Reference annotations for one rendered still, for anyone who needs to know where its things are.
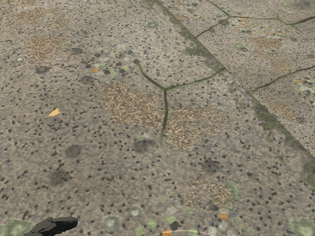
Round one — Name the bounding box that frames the left robot hand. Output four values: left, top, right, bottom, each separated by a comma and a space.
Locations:
23, 217, 78, 236

